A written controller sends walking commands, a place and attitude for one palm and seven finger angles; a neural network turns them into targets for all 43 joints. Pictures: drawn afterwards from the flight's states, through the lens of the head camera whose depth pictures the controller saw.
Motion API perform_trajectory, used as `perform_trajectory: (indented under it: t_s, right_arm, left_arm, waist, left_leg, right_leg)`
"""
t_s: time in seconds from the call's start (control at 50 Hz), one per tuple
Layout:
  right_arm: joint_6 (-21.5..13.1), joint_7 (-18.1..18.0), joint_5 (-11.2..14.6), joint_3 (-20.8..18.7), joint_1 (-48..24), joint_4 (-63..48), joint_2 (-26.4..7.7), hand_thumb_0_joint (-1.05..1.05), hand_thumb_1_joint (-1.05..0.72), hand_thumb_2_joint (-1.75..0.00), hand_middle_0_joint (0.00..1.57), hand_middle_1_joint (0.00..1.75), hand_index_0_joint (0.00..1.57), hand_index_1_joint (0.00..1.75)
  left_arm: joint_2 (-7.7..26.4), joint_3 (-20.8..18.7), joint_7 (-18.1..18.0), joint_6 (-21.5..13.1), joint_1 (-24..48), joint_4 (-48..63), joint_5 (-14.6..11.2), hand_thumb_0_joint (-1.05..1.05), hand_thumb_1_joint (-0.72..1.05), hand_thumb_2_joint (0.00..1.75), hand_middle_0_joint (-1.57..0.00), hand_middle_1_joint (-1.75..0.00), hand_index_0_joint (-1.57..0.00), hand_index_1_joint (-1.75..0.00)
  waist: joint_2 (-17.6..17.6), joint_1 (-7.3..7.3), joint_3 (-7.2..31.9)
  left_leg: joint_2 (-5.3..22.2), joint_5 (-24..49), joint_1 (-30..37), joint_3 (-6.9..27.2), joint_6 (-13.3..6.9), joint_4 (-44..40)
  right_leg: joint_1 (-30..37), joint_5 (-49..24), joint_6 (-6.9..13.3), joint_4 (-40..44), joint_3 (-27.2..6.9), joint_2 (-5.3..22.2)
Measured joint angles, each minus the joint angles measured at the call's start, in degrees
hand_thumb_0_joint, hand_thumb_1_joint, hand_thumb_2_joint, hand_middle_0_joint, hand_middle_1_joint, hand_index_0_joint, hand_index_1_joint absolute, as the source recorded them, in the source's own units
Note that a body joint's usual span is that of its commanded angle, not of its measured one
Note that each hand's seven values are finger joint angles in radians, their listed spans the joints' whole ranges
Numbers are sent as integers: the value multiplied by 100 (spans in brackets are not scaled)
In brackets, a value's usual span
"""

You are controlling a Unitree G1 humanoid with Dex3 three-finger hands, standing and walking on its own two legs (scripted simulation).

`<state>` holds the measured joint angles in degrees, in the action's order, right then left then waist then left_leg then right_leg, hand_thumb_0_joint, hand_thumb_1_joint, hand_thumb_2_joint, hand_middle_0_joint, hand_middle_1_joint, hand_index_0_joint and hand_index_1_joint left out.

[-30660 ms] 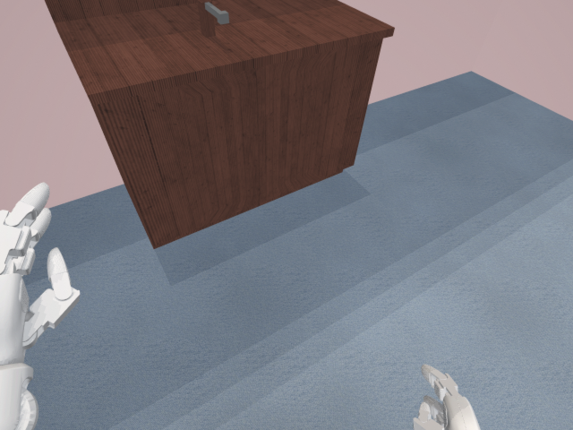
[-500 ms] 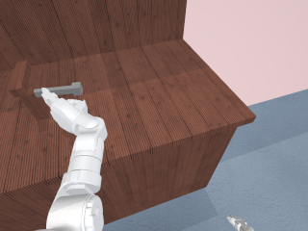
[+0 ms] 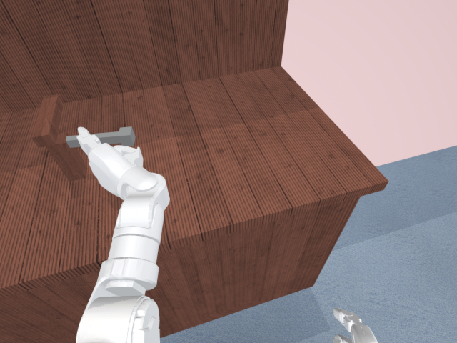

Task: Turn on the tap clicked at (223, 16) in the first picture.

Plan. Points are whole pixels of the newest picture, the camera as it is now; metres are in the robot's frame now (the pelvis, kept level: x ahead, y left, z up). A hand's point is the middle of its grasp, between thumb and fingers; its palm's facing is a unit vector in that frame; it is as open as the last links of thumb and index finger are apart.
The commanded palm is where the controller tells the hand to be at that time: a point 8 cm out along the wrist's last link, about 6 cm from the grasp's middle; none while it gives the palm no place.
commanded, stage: lift the hand up off the lever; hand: left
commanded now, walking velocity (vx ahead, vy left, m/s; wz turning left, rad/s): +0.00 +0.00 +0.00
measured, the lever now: (126, 136) +0.47 +0.25 +0.12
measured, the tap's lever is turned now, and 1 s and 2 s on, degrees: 80 80 80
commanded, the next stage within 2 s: draw the hand back beside the body in 1.30 s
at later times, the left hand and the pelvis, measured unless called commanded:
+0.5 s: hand (128, 152) +0.38 +0.20 +0.16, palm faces +0.82 -0.57 -0.06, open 7.8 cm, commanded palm +0.32 +0.21 +0.16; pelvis -0.01 -0.01 +0.00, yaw +0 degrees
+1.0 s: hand (127, 140) +0.39 +0.20 +0.18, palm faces +0.81 -0.59 -0.04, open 7.8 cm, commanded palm +0.33 +0.22 +0.18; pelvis +0.00 +0.00 +0.01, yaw -1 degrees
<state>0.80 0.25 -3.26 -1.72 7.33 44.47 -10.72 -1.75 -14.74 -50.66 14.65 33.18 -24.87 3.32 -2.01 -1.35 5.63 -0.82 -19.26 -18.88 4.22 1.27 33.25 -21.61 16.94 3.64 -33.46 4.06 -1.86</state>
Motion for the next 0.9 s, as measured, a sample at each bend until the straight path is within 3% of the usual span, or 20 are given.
perform_trajectory:
  t_s: [0.42,0.9]
  right_arm:
    - [-3,-84,104,28,-152,24,-76,1,-91,-90,20,30,20,30]
    - [10,-83,133,91,-230,84,-1,1,-91,-90,20,30,20,30]
  left_arm:
    - [77,22,108,303,-211,452,-95,2,90,90,-15,-15,-15,-15]
    - [81,14,157,551,48,458,-187,2,89,90,-15,-15,-15,-15]
  waist:
    - [-43,-61,-53]
    - [-80,-109,-103]
  left_leg:
    - [60,171,357,34,59,-279]
    - [70,229,569,-18,24,-503]
  right_leg:
    - [352,-153,64,256,36,-54]
    - [563,-239,29,506,-18,-64]
